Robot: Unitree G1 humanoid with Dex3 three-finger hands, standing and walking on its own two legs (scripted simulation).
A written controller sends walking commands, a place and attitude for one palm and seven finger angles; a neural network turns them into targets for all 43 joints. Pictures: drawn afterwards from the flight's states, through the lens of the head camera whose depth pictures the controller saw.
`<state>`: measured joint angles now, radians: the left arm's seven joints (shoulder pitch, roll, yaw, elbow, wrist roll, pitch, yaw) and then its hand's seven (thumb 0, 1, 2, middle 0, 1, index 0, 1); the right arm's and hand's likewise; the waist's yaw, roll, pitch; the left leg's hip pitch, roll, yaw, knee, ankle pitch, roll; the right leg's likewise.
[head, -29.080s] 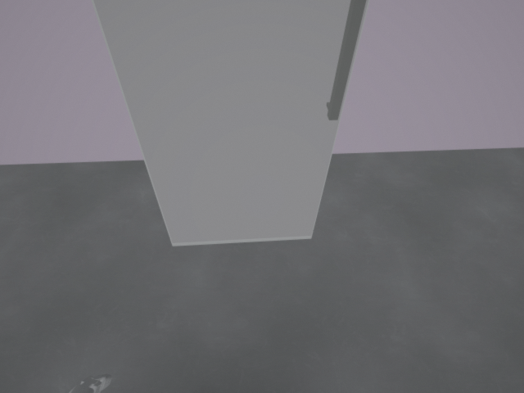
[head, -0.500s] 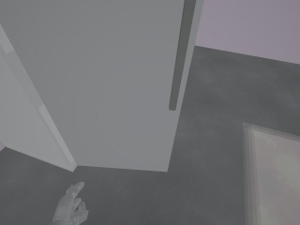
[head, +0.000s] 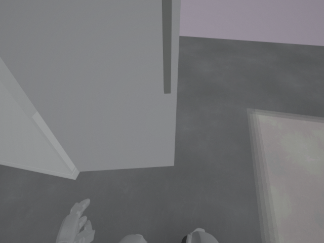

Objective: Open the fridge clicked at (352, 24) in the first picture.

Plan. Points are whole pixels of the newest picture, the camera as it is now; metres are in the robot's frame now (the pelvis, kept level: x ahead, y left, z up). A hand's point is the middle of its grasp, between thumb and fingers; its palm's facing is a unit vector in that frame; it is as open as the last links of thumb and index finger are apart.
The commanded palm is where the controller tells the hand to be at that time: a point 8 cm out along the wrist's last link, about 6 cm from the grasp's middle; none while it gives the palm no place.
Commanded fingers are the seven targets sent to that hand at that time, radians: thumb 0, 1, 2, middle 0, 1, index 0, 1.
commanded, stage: step back with the hand held close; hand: right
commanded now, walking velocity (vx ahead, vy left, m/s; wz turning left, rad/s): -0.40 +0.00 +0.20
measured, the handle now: (166, 31) +0.65 +0.04 +0.23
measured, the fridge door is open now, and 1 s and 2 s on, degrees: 75 75 75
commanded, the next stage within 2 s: stop stepping back and stand still in 0.20 s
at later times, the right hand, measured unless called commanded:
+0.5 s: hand out of the picture +0.07 -0.26 +0.20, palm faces +0.30 +0.87 -0.39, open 7.5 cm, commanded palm +0.03 -0.31 +0.22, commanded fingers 0.00 -0.90 -0.90 0.20 0.30 0.20 0.30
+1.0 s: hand out of the picture +0.01 -0.25 +0.21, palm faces +0.25 +0.87 -0.43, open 7.5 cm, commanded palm -0.03 -0.31 +0.22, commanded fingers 0.00 -0.90 -0.90 0.20 0.30 0.20 0.30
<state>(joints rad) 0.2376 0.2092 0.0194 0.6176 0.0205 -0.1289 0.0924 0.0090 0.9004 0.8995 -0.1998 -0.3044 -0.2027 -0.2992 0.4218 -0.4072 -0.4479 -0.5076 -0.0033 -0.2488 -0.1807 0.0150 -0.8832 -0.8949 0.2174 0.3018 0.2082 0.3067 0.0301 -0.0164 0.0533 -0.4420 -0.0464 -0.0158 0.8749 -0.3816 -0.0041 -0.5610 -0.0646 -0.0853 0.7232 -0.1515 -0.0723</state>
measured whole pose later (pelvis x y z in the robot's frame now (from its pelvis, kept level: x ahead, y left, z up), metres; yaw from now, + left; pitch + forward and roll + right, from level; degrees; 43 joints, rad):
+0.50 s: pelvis -0.15 -0.03 +0.03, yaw +8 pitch -1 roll +1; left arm 0.17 0.14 -0.03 0.54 0.00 -0.15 0.04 0.01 0.90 0.90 -0.20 -0.30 -0.21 -0.30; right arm 0.57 -0.41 -0.41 -0.60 0.06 -0.16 -0.16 0.02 -0.89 -0.90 0.21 0.30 0.20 0.31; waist -0.02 0.06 0.03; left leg -0.36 -0.02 0.04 0.76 -0.41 -0.03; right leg -0.35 -0.13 -0.15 0.59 -0.21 0.01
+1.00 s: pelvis -0.24 -0.05 +0.03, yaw +13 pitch -3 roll +0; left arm 0.29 0.18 -0.01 0.66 0.02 -0.09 0.06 0.01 0.90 0.90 -0.20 -0.30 -0.20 -0.30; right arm 0.53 -0.42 -0.40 -0.52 0.02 -0.17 -0.17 0.02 -0.89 -0.90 0.21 0.30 0.20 0.31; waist 0.01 0.03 -0.02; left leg -0.25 -0.01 0.08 0.56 -0.29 0.09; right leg -0.47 -0.05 -0.06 0.87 -0.40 0.01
